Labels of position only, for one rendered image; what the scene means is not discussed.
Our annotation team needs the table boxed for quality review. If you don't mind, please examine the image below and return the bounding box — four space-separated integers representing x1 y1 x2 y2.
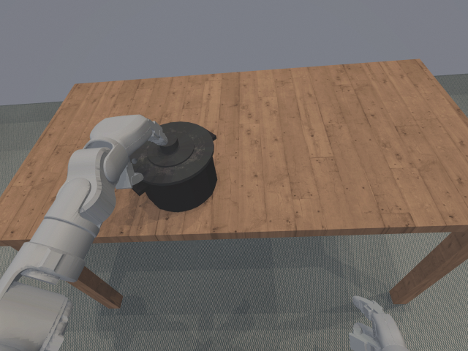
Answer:
0 59 468 309

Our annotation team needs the left robot forearm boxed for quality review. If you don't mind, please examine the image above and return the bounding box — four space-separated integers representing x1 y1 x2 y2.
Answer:
0 137 129 300

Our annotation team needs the right robot hand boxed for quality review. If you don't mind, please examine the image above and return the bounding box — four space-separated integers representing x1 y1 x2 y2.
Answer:
349 296 407 351

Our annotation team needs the pot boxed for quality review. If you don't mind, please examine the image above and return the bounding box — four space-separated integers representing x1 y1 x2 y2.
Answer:
132 128 217 212

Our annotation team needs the knob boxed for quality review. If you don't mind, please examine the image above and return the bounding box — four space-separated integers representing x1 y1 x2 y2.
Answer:
160 134 178 152

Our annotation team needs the left robot upper arm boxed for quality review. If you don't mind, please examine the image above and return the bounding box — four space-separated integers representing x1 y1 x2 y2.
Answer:
0 282 73 351

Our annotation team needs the left robot hand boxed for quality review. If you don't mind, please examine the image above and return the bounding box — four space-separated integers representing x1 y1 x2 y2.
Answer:
90 115 168 189

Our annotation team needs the lid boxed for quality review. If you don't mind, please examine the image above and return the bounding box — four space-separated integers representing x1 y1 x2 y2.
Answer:
129 121 214 186

